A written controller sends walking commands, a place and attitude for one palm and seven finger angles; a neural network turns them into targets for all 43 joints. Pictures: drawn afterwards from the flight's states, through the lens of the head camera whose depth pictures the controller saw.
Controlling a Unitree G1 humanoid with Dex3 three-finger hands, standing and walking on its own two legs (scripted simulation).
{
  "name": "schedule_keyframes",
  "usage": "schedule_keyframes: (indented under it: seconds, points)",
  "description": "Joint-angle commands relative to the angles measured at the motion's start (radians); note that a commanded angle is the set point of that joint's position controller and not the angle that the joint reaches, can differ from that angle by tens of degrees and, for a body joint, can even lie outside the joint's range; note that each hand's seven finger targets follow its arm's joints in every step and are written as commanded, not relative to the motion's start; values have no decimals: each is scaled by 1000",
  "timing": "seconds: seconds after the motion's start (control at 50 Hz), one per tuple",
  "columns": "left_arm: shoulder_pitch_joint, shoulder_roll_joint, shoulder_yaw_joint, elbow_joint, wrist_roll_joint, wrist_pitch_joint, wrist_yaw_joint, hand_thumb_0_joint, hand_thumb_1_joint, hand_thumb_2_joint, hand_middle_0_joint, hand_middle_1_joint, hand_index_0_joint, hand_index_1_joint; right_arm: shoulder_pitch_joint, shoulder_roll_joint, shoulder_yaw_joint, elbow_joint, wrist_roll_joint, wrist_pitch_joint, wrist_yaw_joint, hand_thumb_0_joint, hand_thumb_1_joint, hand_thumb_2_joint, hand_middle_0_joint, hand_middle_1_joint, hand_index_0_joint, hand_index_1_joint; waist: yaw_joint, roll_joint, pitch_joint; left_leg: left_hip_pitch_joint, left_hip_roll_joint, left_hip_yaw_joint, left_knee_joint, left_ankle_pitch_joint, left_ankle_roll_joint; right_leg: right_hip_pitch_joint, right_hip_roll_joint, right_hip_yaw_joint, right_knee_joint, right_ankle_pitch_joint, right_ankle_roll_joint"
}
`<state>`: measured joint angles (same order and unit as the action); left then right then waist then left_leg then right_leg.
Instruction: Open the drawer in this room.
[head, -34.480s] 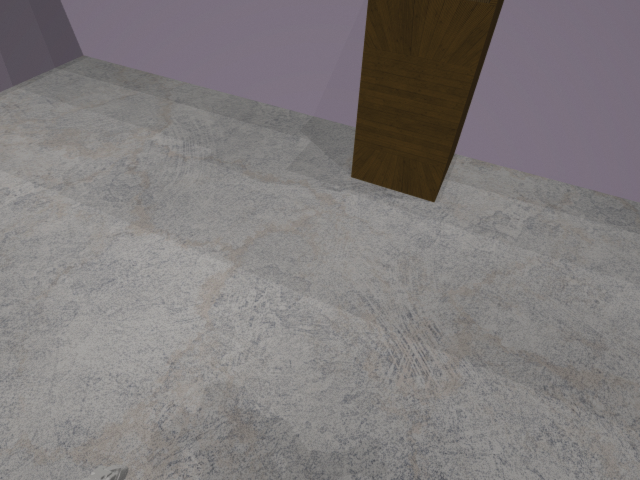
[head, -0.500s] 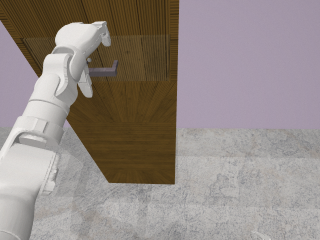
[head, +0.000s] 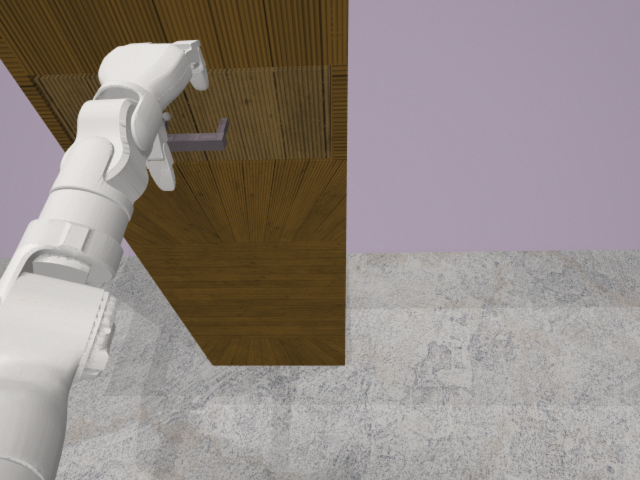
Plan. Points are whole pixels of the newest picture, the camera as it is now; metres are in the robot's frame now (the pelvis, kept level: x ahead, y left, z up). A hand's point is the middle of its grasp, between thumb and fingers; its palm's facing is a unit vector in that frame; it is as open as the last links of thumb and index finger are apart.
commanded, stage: re-aim the fingers above the handle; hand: left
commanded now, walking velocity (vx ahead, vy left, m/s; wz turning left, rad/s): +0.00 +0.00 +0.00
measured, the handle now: (189, 134) +0.53 +0.19 +0.16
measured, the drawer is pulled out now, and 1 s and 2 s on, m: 0.00 0.00 0.00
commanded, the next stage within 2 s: lower the fingers behind the handle in 1.38 s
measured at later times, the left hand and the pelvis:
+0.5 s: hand (184, 112) +0.49 +0.17 +0.22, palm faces +0.03 -0.04 -1.00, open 13.5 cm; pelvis +0.00 -0.01 +0.00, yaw -1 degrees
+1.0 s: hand (167, 114) +0.48 +0.18 +0.22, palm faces +0.05 -0.02 -1.00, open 13.8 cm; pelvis +0.00 +0.00 +0.00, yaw +0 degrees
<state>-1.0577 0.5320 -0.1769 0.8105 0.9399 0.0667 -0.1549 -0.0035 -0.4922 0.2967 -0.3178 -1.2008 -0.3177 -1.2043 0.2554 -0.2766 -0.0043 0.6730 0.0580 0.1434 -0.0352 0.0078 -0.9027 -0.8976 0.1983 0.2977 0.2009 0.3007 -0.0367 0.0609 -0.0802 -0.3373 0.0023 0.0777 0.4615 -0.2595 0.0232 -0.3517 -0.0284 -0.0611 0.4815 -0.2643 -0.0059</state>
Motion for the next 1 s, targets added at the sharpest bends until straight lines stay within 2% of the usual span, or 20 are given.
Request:
schedule_keyframes:
  seconds: [0.0,0.06,0.12,0.18,0.22,0.34,0.42,0.46,0.5,0.56,0.62,0.68,0.7,0.74,0.8,0.82,0.86,0.92,0.94,0.98]
  points:
    - [-530,194,73,-194,-7,-3,20,0,-500,300,-300,-1200,-300,-1200,-9,-133,-50,-113,2,-33,-8,0,-900,-900,200,300,200,300,-21,-77,-368,182,-14,-57,2,402,24,142,32,40,-30,340,-27]
    - [-546,169,52,-231,-11,-15,18,0,-500,300,-300,-1200,-300,-1200,-8,-124,-49,-115,1,-36,-6,0,-900,-900,200,300,200,300,-19,-38,-373,196,-15,-63,2,399,24,125,34,40,-27,330,-28]
    - [-562,244,119,-228,-14,-26,32,0,-500,300,-300,-1200,-300,-1200,-4,-129,-48,-108,-2,-39,-9,0,-900,-900,200,300,200,300,-7,-53,-385,178,-15,-61,-2,402,22,153,33,43,-27,342,-28]
    - [-552,237,119,-176,-2,-17,53,0,-500,300,-300,-1200,-300,-1200,-3,-125,-45,-100,-4,-39,-9,0,-900,-900,200,300,200,300,-5,-59,-360,154,-13,-54,-7,389,20,147,34,38,-23,333,-28]
    - [-539,310,172,-130,10,-7,64,0,-500,300,-300,-1200,-300,-1200,-5,-133,-40,-97,-4,-37,-13,0,-900,-900,200,300,200,300,2,-89,-361,120,-13,-48,-11,377,21,182,30,44,-24,349,-26]
    - [-525,299,148,-67,35,10,63,0,-500,300,-300,-1200,-300,-1200,-5,-132,-36,-102,0,-31,-23,0,-900,-900,200,300,200,300,-4,-98,-342,84,-13,-36,-14,346,22,185,26,47,-24,343,-20]
    - [-527,354,177,-54,43,4,59,0,-500,300,-300,-1200,-300,-1200,-10,-137,-32,-109,1,-31,-31,0,-900,-900,200,300,200,300,0,-110,-350,60,-11,-31,-17,315,24,213,19,61,-29,339,-15]
    - [-515,313,144,-44,48,5,55,0,-500,300,-300,-1200,-300,-1200,-9,-134,-31,-111,3,-29,-32,0,-900,-900,200,300,200,300,-8,-91,-323,62,-10,-29,-21,298,22,181,21,53,-31,312,-16]
    - [-503,351,178,-41,44,-1,52,0,-500,300,-300,-1200,-300,-1200,-8,-138,-35,-114,2,-32,-35,0,-900,-900,200,300,200,300,-1,-113,-347,61,-10,-26,-16,299,25,213,19,64,-35,317,-16]
    - [-493,334,164,-74,41,-14,46,0,-500,300,-300,-1200,-300,-1200,-9,-133,-35,-127,2,-31,-35,0,-900,-900,200,300,200,300,2,-95,-357,67,-11,-27,-16,303,26,217,17,63,-28,333,-14]
    - [-513,332,152,-92,27,-27,31,0,-500,300,-300,-1200,-300,-1200,-2,-141,-39,-124,8,-35,-38,0,-900,-900,200,300,200,300,-16,-107,-327,65,-9,-31,-20,269,28,199,17,67,-43,307,-10]
    - [-557,223,66,-228,10,-62,18,0,-500,300,-300,-1200,-300,-1200,7,-126,-52,-129,6,-46,-32,0,-900,-900,200,300,200,300,-33,-19,-375,159,-15,-39,-1,313,33,153,26,66,-42,315,-18]
    - [-573,192,43,-252,-4,-70,11,0,-500,300,-300,-1200,-300,-1200,12,-124,-56,-130,7,-51,-31,0,-900,-900,200,300,200,300,-44,-37,-385,180,-13,-45,6,335,35,152,26,65,-46,321,-22]
    - [-534,271,125,-258,-18,-77,18,0,-500,300,-300,-1200,-300,-1200,19,-129,-60,-120,2,-52,-32,0,-900,-900,200,300,200,300,-22,-39,-403,181,-21,-49,7,342,36,174,30,66,-43,339,-21]
    - [-532,267,127,-225,-33,-70,29,0,-500,300,-300,-1200,-300,-1200,11,-131,-53,-103,2,-52,-27,0,-900,-900,200,300,200,300,-17,-41,-367,161,-20,-45,3,364,28,173,28,58,-45,354,-24]
    - [-540,314,167,-216,-24,-66,42,0,-500,300,-300,-1200,-300,-1200,15,-134,-52,-92,2,-50,-23,0,-900,-900,200,300,200,300,-12,-36,-359,144,-20,-50,-4,356,24,170,32,51,-42,346,-23]
    - [-535,255,125,-187,-14,-46,55,0,-500,300,-300,-1200,-300,-1200,6,-128,-49,-90,1,-50,-16,0,-900,-900,200,300,200,300,-12,-34,-340,145,-16,-48,-3,372,22,148,33,44,-36,343,-26]
    - [-535,288,146,-189,3,-24,62,0,-500,300,-300,-1200,-300,-1200,-5,-132,-48,-96,-2,-44,-9,0,-900,-900,200,300,200,300,-2,-32,-391,152,-15,-48,3,410,20,180,32,46,-23,376,-28]
    - [-510,240,110,-168,6,-10,56,0,-500,300,-300,-1200,-300,-1200,-10,-128,-46,-102,0,-41,-7,0,-900,-900,200,300,200,300,-4,-38,-370,146,-16,-49,2,407,21,168,32,42,-21,369,-28]
    - [-499,218,91,-148,6,6,41,0,-500,300,-300,-1200,-300,-1200,-14,-135,-44,-105,3,-37,-7,0,-900,-900,200,300,200,300,-11,-71,-341,144,-12,-49,-2,385,22,147,33,39,-26,349,-25]
